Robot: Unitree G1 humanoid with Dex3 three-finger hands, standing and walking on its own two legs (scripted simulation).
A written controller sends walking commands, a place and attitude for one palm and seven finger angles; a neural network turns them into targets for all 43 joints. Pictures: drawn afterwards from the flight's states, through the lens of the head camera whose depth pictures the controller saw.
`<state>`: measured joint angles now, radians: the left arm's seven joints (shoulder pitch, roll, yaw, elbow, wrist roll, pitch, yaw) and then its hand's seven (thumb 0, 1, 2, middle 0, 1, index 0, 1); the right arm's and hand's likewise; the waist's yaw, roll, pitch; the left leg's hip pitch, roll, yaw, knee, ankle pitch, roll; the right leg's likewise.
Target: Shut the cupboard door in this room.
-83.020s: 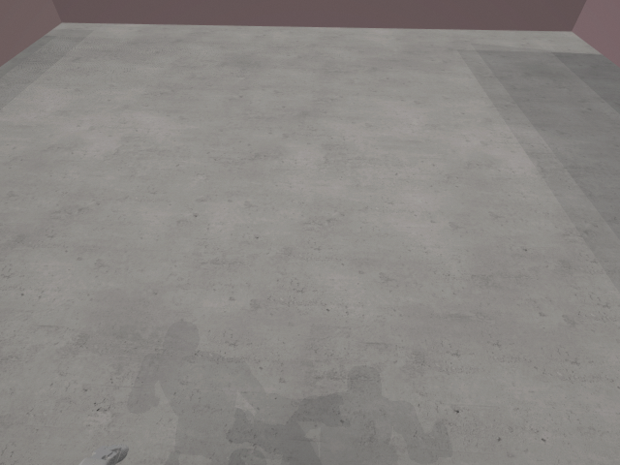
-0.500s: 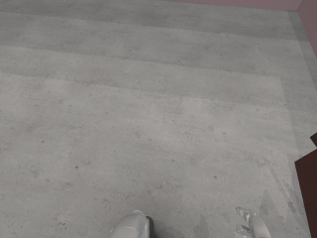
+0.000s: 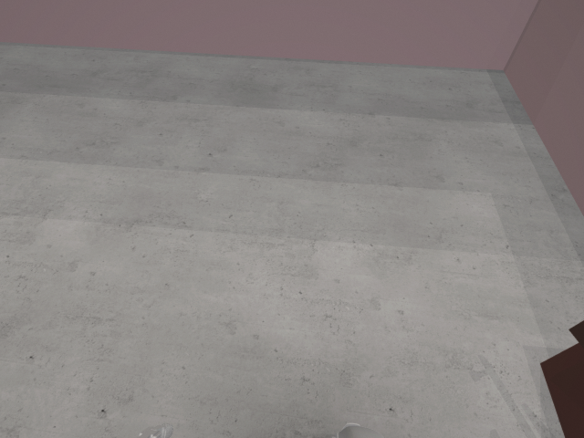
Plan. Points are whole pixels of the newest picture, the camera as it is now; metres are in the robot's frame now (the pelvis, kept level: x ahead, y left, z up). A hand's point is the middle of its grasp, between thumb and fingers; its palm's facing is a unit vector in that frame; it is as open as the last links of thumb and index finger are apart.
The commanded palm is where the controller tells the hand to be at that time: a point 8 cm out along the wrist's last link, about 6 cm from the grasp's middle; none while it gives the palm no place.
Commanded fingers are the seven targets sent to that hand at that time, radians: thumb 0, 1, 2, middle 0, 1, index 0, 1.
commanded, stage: turn to face it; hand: left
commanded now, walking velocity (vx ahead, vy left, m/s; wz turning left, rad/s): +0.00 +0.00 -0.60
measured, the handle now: out of the picture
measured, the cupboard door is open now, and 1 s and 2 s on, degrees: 22 22 22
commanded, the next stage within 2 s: take the last steps up to it in 2.00 s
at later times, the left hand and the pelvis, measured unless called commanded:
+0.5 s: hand (159, 406) +0.19 +0.23 -0.17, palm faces -0.18 -0.96 -0.22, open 7.4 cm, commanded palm none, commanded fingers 0.00 0.90 0.90 -0.20 -0.30 -0.20 -0.30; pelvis +0.07 +0.04 +0.01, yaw -16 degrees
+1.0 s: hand (227, 347) +0.28 +0.13 -0.14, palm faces -0.55 -0.79 -0.26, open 7.4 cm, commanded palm none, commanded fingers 0.00 0.90 0.90 -0.20 -0.30 -0.20 -0.30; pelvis +0.08 +0.02 +0.01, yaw -34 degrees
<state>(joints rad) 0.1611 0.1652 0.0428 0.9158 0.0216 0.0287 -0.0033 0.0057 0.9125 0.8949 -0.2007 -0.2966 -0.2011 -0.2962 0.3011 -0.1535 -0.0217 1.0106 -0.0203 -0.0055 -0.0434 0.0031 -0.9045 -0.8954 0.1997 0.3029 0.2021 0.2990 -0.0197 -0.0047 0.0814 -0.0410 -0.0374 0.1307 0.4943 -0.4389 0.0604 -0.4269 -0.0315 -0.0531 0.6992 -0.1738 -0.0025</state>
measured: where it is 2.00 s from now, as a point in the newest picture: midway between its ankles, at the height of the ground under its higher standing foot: outside the picture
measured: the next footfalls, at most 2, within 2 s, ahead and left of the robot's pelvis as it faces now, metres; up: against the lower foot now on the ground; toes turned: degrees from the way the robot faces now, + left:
left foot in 0.42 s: +0.14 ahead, +0.15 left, +0.00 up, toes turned -14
right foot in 0.80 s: +0.06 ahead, -0.11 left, +0.00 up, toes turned -34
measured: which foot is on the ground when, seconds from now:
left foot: down 0.00-0.02, up 0.04-0.40, down 0.42-0.80, up 0.82-1.00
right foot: down 0.00-0.42, up 0.44-0.78, down 0.80-1.00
